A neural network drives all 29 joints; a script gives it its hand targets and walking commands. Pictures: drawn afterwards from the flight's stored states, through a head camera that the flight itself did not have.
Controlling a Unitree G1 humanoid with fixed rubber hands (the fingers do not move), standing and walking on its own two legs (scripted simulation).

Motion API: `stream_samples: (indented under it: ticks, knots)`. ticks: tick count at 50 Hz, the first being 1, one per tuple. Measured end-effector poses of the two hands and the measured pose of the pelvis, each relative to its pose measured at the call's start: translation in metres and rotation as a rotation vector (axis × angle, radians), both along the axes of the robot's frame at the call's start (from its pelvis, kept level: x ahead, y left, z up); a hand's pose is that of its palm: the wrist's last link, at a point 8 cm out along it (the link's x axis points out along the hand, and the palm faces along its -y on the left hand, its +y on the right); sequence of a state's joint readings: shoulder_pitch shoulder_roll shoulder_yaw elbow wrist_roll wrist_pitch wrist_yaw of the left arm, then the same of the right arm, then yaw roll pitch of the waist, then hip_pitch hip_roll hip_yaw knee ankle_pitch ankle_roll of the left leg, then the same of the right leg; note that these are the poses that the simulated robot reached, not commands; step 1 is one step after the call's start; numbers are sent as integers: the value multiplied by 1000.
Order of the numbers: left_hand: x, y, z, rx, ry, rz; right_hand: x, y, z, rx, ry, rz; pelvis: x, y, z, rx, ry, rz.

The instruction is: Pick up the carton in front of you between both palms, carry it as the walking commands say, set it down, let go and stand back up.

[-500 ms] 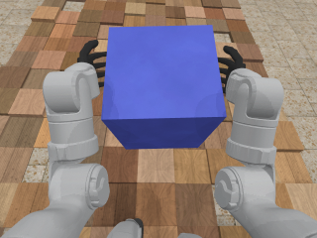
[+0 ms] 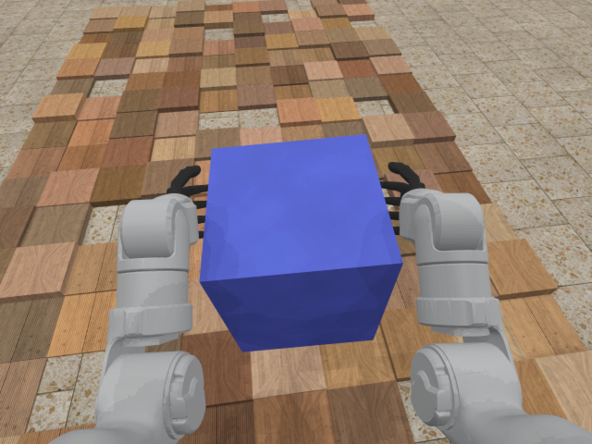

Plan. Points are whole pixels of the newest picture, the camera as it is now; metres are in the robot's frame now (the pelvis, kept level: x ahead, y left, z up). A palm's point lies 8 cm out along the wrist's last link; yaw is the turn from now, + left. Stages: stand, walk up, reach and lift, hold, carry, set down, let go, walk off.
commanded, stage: carry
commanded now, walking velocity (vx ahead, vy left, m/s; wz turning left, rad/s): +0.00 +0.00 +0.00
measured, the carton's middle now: (299, 252) +0.37 -0.01 +0.04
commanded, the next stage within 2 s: none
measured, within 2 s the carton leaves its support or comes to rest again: neither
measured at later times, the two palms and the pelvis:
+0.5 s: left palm (175, 227) +0.34 +0.14 +0.15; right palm (427, 221) +0.33 -0.16 +0.15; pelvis -0.01 -0.01 +0.00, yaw +0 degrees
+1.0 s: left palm (170, 229) +0.33 +0.15 +0.15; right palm (423, 221) +0.33 -0.15 +0.15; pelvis -0.02 -0.01 +0.00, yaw +0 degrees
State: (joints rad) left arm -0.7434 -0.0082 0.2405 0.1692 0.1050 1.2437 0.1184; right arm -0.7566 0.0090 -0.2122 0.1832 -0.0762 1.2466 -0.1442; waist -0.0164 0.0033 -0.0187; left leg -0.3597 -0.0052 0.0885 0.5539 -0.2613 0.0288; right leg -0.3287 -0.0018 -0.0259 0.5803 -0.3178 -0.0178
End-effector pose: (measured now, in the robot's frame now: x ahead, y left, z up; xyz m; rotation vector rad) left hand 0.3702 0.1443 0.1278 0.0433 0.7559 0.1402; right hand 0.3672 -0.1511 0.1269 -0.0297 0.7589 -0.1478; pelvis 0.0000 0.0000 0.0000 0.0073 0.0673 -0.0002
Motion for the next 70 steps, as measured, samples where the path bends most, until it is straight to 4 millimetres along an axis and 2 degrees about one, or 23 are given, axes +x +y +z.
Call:
stream_samples:
  ticks: [9, 22, 33, 46, 50, 55, 61, 65, 70]
  knots:
    - [-18, 4, 5, 12, 1, 20, -10, 4, 8, -15, -2, 31, -2, -8, 0, 3, -20, 5]
    - [-33, -4, 18, 40, 14, -12, -31, -3, 19, -26, 6, 23, -10, -10, 3, -1, -43, 1]
    - [-39, -5, 18, 43, 27, -19, -38, -4, 20, -33, 17, 22, -17, -9, 4, -4, -45, -2]
    - [-40, 0, 15, 41, 33, -9, -37, 1, 17, -33, 17, 23, -21, -7, 4, -5, -40, -3]
    - [-37, 1, 19, 41, 15, -10, -35, 1, 21, -34, -1, 23, -18, -6, 2, -3, -37, -3]
    - [-18, -1, 40, 39, -44, -13, -19, -1, 41, -36, -61, 19, -3, -7, -1, 2, -19, -7]
    - [21, -13, 60, 43, -64, -16, 18, -13, 58, -27, -86, 6, 29, -14, -9, -12, 6, -6]
    - [45, -12, 51, 54, -20, 4, 53, -11, 56, -19, -48, 15, 56, -15, -10, -2, 20, -7]
    - [85, 7, 38, 60, 30, 37, 107, 9, 52, -17, -13, 35, 94, -5, -6, 4, 15, -18]
